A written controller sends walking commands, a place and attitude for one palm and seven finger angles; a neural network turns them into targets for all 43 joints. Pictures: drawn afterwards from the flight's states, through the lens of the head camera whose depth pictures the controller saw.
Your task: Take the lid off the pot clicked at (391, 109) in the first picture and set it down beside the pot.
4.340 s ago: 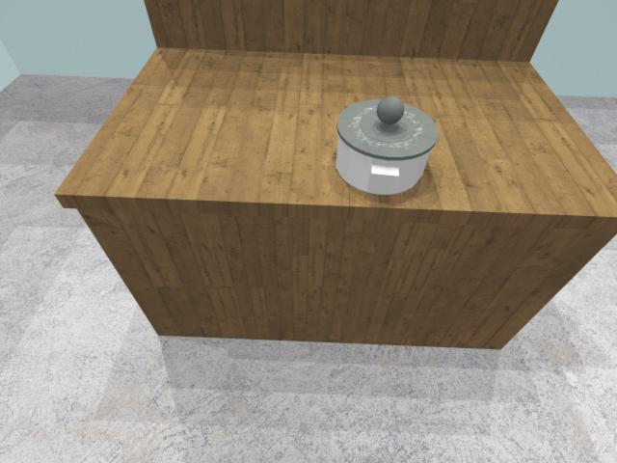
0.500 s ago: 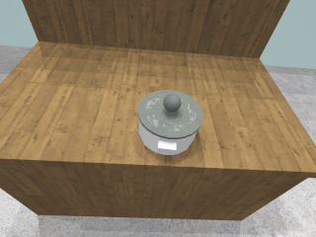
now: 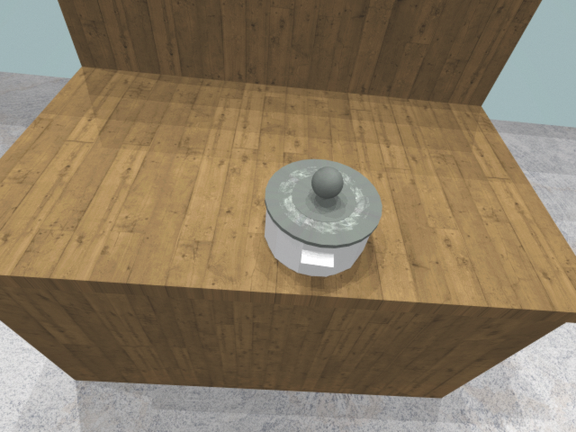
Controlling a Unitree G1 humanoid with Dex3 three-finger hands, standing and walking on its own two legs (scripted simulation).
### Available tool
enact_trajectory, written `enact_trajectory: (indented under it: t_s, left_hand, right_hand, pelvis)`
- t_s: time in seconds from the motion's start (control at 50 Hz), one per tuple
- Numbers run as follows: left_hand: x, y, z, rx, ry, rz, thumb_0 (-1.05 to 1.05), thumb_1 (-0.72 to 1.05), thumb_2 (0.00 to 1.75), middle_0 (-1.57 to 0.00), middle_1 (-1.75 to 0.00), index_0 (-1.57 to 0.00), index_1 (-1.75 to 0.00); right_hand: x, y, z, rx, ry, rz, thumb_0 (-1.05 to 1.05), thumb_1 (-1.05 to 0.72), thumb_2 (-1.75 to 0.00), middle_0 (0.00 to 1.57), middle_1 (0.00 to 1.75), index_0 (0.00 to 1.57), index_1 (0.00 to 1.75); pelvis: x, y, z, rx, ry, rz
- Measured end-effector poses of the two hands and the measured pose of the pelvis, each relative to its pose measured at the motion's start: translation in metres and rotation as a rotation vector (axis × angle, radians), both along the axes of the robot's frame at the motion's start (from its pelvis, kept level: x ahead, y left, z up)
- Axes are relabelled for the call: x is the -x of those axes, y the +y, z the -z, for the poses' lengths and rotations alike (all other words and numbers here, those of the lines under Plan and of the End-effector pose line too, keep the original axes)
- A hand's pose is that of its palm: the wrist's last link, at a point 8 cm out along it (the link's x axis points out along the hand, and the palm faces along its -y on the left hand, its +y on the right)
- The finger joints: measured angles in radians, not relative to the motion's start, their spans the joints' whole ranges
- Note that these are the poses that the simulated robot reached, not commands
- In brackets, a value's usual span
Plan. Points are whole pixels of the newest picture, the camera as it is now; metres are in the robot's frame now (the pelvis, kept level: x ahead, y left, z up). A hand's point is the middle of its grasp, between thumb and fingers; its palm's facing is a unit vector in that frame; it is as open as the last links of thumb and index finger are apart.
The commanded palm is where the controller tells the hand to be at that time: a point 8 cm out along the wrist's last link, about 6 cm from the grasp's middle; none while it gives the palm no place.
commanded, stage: shuffle to correct the standing spot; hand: left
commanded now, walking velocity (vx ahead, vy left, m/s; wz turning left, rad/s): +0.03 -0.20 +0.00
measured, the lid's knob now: (327, 182) +0.49 -0.02 +0.08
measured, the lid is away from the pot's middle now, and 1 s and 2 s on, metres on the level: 0.00 0.00 0.00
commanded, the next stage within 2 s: come to a stop and stand still in 1.26 s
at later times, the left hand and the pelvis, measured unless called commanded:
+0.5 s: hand out of the picture -0.04 +0.15 -0.18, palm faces +0.00 -0.99 -0.17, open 7.4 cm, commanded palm none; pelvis +0.00 -0.02 +0.00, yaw +0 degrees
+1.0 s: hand out of the picture +0.00 +0.08 -0.21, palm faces +0.02 -0.99 -0.10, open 7.4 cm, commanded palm none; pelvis +0.02 -0.07 -0.02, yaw +0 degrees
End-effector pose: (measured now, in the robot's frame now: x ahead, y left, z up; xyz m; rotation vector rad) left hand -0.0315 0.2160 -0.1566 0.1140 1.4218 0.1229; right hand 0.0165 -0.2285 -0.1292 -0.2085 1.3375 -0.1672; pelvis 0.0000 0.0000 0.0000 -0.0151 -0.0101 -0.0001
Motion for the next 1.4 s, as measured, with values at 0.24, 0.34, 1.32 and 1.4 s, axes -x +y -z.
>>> enact_trajectory:
  t_s: [0.24, 0.34, 1.32, 1.4]
  left_hand:
    - [0.010, -0.003, 0.002, 0.020, 0.050, 0.015, 0.00, 0.90, 0.90, -0.19, -0.30, -0.20, -0.30]
    - [0.011, -0.005, 0.001, 0.010, 0.065, 0.024, 0.00, 0.90, 0.90, -0.19, -0.30, -0.20, -0.30]
    - [-0.133, -0.095, -0.012, -0.043, -0.227, 0.059, 0.00, 0.91, 0.90, -0.19, -0.30, -0.20, -0.30]
    - [-0.131, -0.122, -0.002, -0.066, -0.210, 0.068, 0.00, 0.91, 0.90, -0.19, -0.30, -0.20, -0.30]
  right_hand:
    - [0.017, 0.005, 0.000, 0.001, 0.029, 0.049, 0.01, -0.93, -0.90, 0.20, 0.30, 0.20, 0.30]
    - [0.023, 0.000, 0.003, -0.002, 0.040, 0.070, 0.01, -0.92, -0.90, 0.20, 0.30, 0.20, 0.30]
    - [-0.029, -0.134, -0.006, 0.028, -0.016, 0.040, 0.01, -0.92, -0.90, 0.20, 0.30, 0.20, 0.30]
    - [-0.034, -0.161, 0.014, 0.010, -0.015, 0.061, 0.01, -0.91, -0.90, 0.20, 0.30, 0.20, 0.30]
  pelvis:
    - [0.005, 0.003, 0.000, -0.006, 0.018, 0.009]
    - [0.007, -0.004, 0.001, -0.011, 0.033, 0.019]
    - [-0.019, -0.126, 0.000, 0.046, 0.033, -0.022]
    - [-0.024, -0.149, 0.014, 0.022, 0.016, -0.032]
